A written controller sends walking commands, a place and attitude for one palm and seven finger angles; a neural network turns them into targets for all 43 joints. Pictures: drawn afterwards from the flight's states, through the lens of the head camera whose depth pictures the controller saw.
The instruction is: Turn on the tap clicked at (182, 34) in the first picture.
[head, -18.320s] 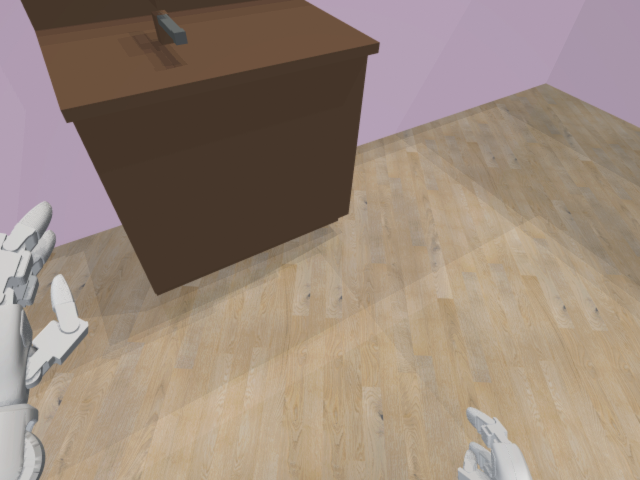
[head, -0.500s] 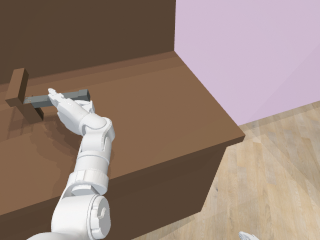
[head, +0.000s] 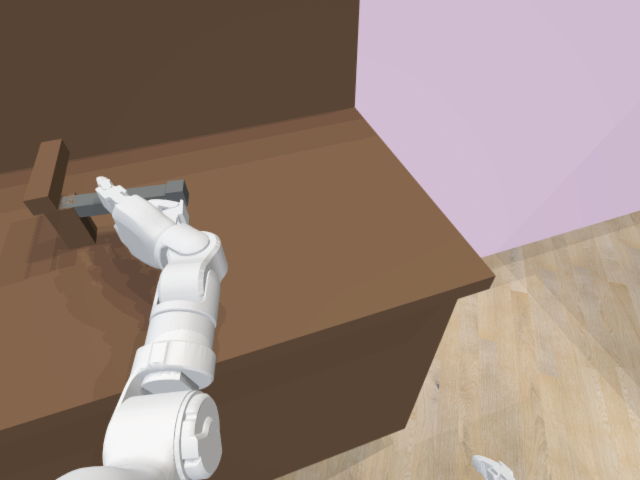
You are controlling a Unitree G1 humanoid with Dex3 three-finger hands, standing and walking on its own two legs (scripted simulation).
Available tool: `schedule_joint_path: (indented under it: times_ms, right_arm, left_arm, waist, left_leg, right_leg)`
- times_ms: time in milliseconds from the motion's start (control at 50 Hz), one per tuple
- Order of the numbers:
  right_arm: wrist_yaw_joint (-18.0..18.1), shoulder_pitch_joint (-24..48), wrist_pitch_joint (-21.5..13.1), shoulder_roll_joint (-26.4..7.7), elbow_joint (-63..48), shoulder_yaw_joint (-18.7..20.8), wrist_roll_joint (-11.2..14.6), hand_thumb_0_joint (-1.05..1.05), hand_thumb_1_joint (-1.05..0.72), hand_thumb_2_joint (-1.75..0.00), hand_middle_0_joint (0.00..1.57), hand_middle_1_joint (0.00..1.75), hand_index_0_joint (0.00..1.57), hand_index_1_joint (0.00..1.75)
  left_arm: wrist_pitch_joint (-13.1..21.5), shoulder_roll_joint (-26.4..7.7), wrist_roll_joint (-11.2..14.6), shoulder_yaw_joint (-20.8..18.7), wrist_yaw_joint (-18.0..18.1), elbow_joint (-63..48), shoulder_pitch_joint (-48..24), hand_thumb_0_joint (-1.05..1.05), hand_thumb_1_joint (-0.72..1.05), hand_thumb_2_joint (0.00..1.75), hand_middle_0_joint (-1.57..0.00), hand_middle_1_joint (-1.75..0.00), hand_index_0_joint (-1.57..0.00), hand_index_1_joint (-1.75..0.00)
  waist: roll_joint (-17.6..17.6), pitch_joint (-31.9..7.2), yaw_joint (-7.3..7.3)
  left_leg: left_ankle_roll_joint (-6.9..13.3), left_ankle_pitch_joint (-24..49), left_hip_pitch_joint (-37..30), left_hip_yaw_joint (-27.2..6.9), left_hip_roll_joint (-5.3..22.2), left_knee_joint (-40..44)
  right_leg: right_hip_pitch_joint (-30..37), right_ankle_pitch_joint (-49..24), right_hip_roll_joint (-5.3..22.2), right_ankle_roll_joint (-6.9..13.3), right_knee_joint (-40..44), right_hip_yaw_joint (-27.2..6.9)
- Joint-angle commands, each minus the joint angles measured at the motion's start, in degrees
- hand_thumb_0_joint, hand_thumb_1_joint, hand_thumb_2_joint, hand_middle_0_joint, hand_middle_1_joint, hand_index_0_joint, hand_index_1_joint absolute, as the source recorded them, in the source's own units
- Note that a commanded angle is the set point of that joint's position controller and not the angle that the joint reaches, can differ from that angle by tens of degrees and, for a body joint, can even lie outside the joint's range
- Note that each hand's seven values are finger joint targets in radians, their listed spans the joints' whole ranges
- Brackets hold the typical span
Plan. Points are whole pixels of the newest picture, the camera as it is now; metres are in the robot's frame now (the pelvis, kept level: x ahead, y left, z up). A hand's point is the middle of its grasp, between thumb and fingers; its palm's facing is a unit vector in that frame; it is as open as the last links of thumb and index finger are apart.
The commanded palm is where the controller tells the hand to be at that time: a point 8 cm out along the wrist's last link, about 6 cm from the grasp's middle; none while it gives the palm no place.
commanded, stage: lift the hand up off the lever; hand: left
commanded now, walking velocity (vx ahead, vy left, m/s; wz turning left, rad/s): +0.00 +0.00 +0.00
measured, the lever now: (177, 193) +0.47 +0.24 +0.12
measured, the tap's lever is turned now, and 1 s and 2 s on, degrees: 81 85 85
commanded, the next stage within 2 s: draw the hand back beside the body in 1.46 s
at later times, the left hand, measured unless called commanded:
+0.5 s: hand (176, 197) +0.42 +0.21 +0.16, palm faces +0.81 -0.58 -0.08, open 7.8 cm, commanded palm +0.36 +0.22 +0.17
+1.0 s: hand (165, 188) +0.41 +0.21 +0.18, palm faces +0.79 -0.61 -0.05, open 7.8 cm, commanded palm +0.36 +0.23 +0.19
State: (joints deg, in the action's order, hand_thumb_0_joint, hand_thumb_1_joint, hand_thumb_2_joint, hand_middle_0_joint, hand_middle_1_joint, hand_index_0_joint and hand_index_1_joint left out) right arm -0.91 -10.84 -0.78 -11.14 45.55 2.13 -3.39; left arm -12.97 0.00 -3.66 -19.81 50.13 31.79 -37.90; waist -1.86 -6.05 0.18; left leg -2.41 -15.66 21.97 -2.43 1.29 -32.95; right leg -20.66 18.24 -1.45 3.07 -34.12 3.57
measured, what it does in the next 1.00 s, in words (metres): stands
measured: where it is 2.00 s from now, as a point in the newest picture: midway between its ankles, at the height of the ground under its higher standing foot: outside the picture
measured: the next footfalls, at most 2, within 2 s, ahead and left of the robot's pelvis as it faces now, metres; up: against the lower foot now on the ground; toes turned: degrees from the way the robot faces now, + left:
none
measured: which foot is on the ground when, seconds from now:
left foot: down 0.00-1.00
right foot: down 0.00-1.00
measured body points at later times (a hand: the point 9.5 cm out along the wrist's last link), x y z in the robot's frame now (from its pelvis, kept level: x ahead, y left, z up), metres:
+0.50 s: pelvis +0.00 +0.00 +0.00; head -0.01 -0.02 +0.45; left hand +0.37 +0.23 +0.17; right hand +0.16 -0.23 -0.11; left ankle +0.01 +0.15 -0.73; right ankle -0.01 -0.08 -0.73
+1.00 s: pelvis +0.00 +0.00 +0.01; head -0.01 -0.01 +0.46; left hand +0.36 +0.24 +0.19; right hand +0.18 -0.22 -0.10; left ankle +0.01 +0.15 -0.73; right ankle -0.01 -0.08 -0.73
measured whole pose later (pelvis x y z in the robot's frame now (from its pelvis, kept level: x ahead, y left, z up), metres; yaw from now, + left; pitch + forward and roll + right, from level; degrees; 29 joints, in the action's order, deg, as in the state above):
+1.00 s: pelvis +0.00 +0.00 +0.01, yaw +1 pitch +1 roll +0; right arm 0.5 -6.5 -1.1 -11.7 46.5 1.2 -1.0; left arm -21.6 -0.8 -0.5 -15.9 47.1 25.2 -38.2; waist -1.9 -4.4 -2.3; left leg -2.1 -13.6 14.8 -2.6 0.9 -27.3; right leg -13.2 16.3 -1.1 2.7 -28.3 3.8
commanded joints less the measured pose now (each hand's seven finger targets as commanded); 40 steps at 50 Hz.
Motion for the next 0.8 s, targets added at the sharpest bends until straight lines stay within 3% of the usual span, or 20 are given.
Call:
schedule_joint_path:
  times_ms: [0, 20, 60, 80, 140, 160, 220, 260, 340, 360, 400, 440, 460, 520, 560, 600, 660, 700, 760, 780]
  right_arm:
    - [0.66, 6.52, -2.43, -6.45, -7.51, 1.9, 0.3, 0.0, -0.9, -0.9, 0.2, 0.3, 0.2, 0.3]
    - [0.65, 6.67, -2.68, -6.49, -7.42, 1.88, 0.36, 0.0, -0.9, -0.9, 0.2, 0.3, 0.2, 0.3]
    - [1.11, 7.38, -2.93, -6.86, -6.95, 1.88, 0.75, 0.0, -0.9, -0.9, 0.2, 0.3, 0.2, 0.3]
    - [1.07, 7.63, -3.24, -6.63, -7.05, 1.7, 0.75, 0.0, -0.9, -0.9, 0.2, 0.3, 0.2, 0.3]
    - [1.04, 7.78, -3.84, -6.54, -6.47, 1.5, 0.83, 0.0, -0.9, -0.9, 0.2, 0.3, 0.2, 0.3]
    - [1.27, 7.59, -3.8, -6.77, -6.28, 1.67, 0.9, 0.0, -0.9, -0.9, 0.2, 0.3, 0.2, 0.3]
    - [1.17, 7.91, -3.71, -6.5, -6.63, 1.48, 0.87, 0.0, -0.9, -0.9, 0.2, 0.3, 0.2, 0.3]
    - [1.35, 7.89, -3.38, -6.75, -6.38, 1.48, 0.95, 0.0, -0.9, -0.9, 0.2, 0.3, 0.2, 0.3]
    - [1.28, 8.47, -3.16, -6.4, -6.77, 1.28, 1.02, 0.0, -0.9, -0.9, 0.2, 0.3, 0.2, 0.3]
    - [1.59, 8.35, -2.98, -6.7, -6.66, 1.42, 1.01, 0.0, -0.9, -0.9, 0.2, 0.3, 0.2, 0.3]
    - [1.51, 8.64, -2.94, -6.44, -6.96, 1.23, 0.98, 0.0, -0.9, -0.9, 0.2, 0.3, 0.2, 0.3]
    - [1.53, 8.91, -2.79, -6.38, -7.18, 1.21, 1.04, 0.0, -0.9, -0.9, 0.2, 0.3, 0.2, 0.3]
    - [1.75, 8.64, -2.62, -6.62, -6.84, 1.36, 1.03, 0.0, -0.9, -0.9, 0.2, 0.3, 0.2, 0.3]
    - [1.38, 8.98, -2.75, -6.12, -7.41, 1.23, 1.0, 0.0, -0.9, -0.9, 0.2, 0.3, 0.2, 0.3]
    - [1.65, 9.12, -2.5, -6.6, -7.63, 1.43, 1.03, 0.0, -0.9, -0.9, 0.2, 0.3, 0.2, 0.3]
    - [1.44, 9.31, -2.52, -6.19, -8.05, 1.3, 1.12, 0.0, -0.9, -0.9, 0.2, 0.3, 0.2, 0.3]
    - [1.7, 9.92, -2.21, -6.55, -8.28, 1.33, 1.29, 0.0, -0.9, -0.9, 0.2, 0.3, 0.2, 0.3]
    - [1.52, 10.33, -2.26, -6.28, -8.63, 1.24, 1.47, 0.0, -0.9, -0.9, 0.2, 0.3, 0.2, 0.3]
    - [1.8, 11.12, -2.34, -6.64, -7.87, 1.06, 1.92, 0.0, -0.9, -0.9, 0.2, 0.3, 0.2, 0.3]
    - [1.72, 11.46, -2.55, -6.37, -8.15, 0.96, 2.12, 0.0, -0.9, -0.9, 0.2, 0.3, 0.2, 0.3]
  left_arm:
    - [2.36, -9.46, -2.33, 4.24, -0.55, -16.07, -26.77, 0.0, 0.9, 0.9, -0.15, -0.15, -0.15, -0.15]
    - [1.91, -8.41, -2.08, 5.22, -0.69, -15.81, -26.85, 0.0, 0.9, 0.9, -0.15, -0.15, -0.15, -0.15]
    - [1.43, -10.78, -1.26, 3.19, -0.83, -14.54, -26.78, 0.0, 0.9, 0.9, -0.15, -0.15, -0.15, -0.15]
    - [1.42, -8.89, -1.2, 5.08, -0.89, -15.48, -28.26, 0.0, 0.9, 0.9, -0.15, -0.15, -0.15, -0.15]
    - [0.71, -7.34, -1.02, 6.53, -0.87, -12.96, -29.79, 0.0, 0.9, 0.9, -0.15, -0.15, -0.15, -0.15]
    - [0.83, -10.3, -0.92, 3.6, -0.69, -12.22, -28.94, 0.0, 0.9, 0.9, -0.15, -0.15, -0.15, -0.15]
    - [0.44, -8.78, -0.78, 4.79, -0.7, -12.26, -28.86, 0.0, 0.9, 0.9, -0.15, -0.15, -0.15, -0.15]
    - [0.16, -11.75, -0.89, 1.98, -0.55, -10.63, -28.24, 0.0, 0.9, 0.9, -0.15, -0.15, -0.15, -0.15]
    - [-0.09, -10.45, -0.94, 3.57, -0.74, -11.82, -30.25, 0.0, 0.9, 0.9, -0.15, -0.15, -0.15, -0.15]
    - [0.11, -13.55, -0.92, 0.57, -0.69, -10.86, -28.86, 0.0, 0.9, 0.9, -0.15, -0.15, -0.15, -0.15]
    - [0.06, -11.34, -1.13, 2.81, -0.93, -12.2, -30.34, 0.0, 0.9, 0.9, -0.15, -0.15, -0.15, -0.15]
    - [-0.4, -11.5, -1.03, 2.79, -1.04, -12.74, -29.93, 0.0, 0.9, 0.9, -0.15, -0.15, -0.15, -0.15]
    - [-0.22, -14.05, -1.22, 0.56, -1.12, -12.68, -29.77, 0.0, 0.9, 0.9, -0.15, -0.15, -0.15, -0.15]
    - [-0.74, -10.34, -1.27, 4.02, -1.33, -15.15, -29.93, 0.0, 0.9, 0.9, -0.15, -0.15, -0.15, -0.15]
    - [-0.83, -13.54, -1.02, 1.05, -1.46, -15.74, -27.47, 0.0, 0.9, 0.9, -0.15, -0.15, -0.15, -0.15]
    - [-1.12, -10.87, -0.75, 3.53, -1.69, -18.28, -27.66, 0.0, 0.9, 0.9, -0.15, -0.15, -0.15, -0.15]
    - [-1.81, -12.88, -0.17, 1.78, -2.21, -19.83, -25.57, 0.0, 0.9, 0.9, -0.15, -0.15, -0.15, -0.15]
    - [-2.61, -9.93, 0.24, 4.44, -2.69, -21.47, -24.22, 0.0, 0.9, 0.9, -0.15, -0.15, -0.15, -0.15]
    - [-4.12, -10.3, 1.0, 4.57, -3.42, -19.94, -25.27, 0.0, 0.9, 0.9, -0.15, -0.15, -0.15, -0.15]
    - [-4.19, -8.89, 1.29, 5.94, -3.53, -21.22, -25.9, 0.0, 0.9, 0.9, -0.15, -0.15, -0.15, -0.15]
  waist:
    - [3.22, -16.57, -0.02]
    - [3.59, -15.57, 0.14]
    - [3.98, -13.86, -0.05]
    - [2.53, -14.19, 0.2]
    - [3.3, -12.78, 0.51]
    - [4.03, -13.27, -0.02]
    - [4.06, -14.19, -0.32]
    - [4.06, -13.81, -0.89]
    - [4.49, -13.61, -0.46]
    - [5.23, -13.71, -1.14]
    - [4.78, -14.01, -0.61]
    - [4.28, -14.02, -0.75]
    - [4.71, -14.92, -1.22]
    - [2.8, -15.41, -0.98]
    - [4.22, -16.24, -1.88]
    - [3.93, -17.01, -1.59]
    - [3.89, -17.09, -2.25]
    - [3.62, -16.82, -1.95]
    - [3.75, -13.7, -1.56]
    - [3.23, -13.57, -1.56]
  left_leg:
    - [2.51, 18.21, -7.48, 3.97, -1.12, 1.52]
    - [2.55, 16.75, -7.44, 3.85, -1.21, 1.88]
    - [2.7, 13.55, -7.15, 3.44, -1.29, 2.93]
    - [2.68, 12.99, -7.62, 3.69, -1.39, 3.09]
    - [2.68, 9.76, -7.26, 3.56, -1.65, 3.71]
    - [2.78, 10.19, -7.4, 3.32, -1.66, 4.07]
    - [2.67, 10.77, -7.39, 3.74, -1.7, 4.1]
    - [2.72, 11.23, -7.27, 3.53, -1.65, 4.47]
    - [2.82, 10.58, -7.34, 3.95, -1.48, 4.42]
    - [2.92, 11.08, -7.1, 3.58, -1.5, 4.79]
    - [2.98, 12.3, -7.84, 4.06, -1.39, 4.46]
    - [2.99, 12.35, -7.77, 4.31, -1.48, 4.32]
    - [2.94, 13.05, -8.22, 3.9, -1.36, 4.69]
    - [2.74, 15.25, -9.55, 4.27, -1.34, 4.33]
    - [2.82, 17.13, -9.73, 4.11, -1.29, 4.56]
    - [2.66, 18.61, -10.6, 4.27, -1.33, 4.36]
    - [2.68, 19.88, -10.98, 4.34, -1.4, 4.66]
    - [2.59, 21.14, -12.05, 4.59, -1.3, 4.64]
    - [2.59, 18.43, -12.09, 4.2, -1.3, 5.8]
    - [2.48, 18.13, -12.38, 4.19, -1.35, 6.02]
  right_leg:
    - [8.96, -21.16, 2.19, -2.07, 5.45, -0.07]
    - [8.16, -18.85, 2.01, -2.05, 6.06, 0.07]
    - [7.48, -14.19, 1.85, -2.02, 7.51, -0.16]
    - [7.05, -13.19, 1.92, -2.01, 7.64, -0.28]
    - [5.86, -9.36, 1.9, -2.14, 8.76, -0.4]
    - [6.49, -9.6, 1.73, -2.04, 8.69, -0.19]
    - [7.56, -10.73, 2.04, -2.21, 8.81, -0.43]
    - [7.98, -11.2, 1.95, -2.08, 8.89, -0.44]
    - [8.32, -11.17, 2.39, -2.44, 9.66, -0.85]
    - [8.9, -11.36, 2.11, -2.28, 9.45, -0.65]
    - [9.04, -13.4, 2.43, -2.46, 9.37, -0.81]
    - [9.56, -14.56, 2.7, -2.69, 9.65, -1.18]
    - [10.18, -14.48, 2.43, -2.42, 9.29, -0.82]
    - [10.15, -16.86, 2.37, -2.22, 8.71, -0.65]
    - [11.76, -19.32, 2.22, -2.18, 8.21, -0.5]
    - [12.31, -21.25, 2.38, -2.26, 7.87, -0.42]
    - [13.82, -23.69, 2.53, -2.3, 7.95, -0.53]
    - [13.99, -24.8, 2.53, -2.27, 7.97, -0.3]
    - [12.29, -19.88, 2.22, -2.05, 9.55, -0.12]
    - [12.22, -19.05, 2.26, -2.0, 9.73, -0.14]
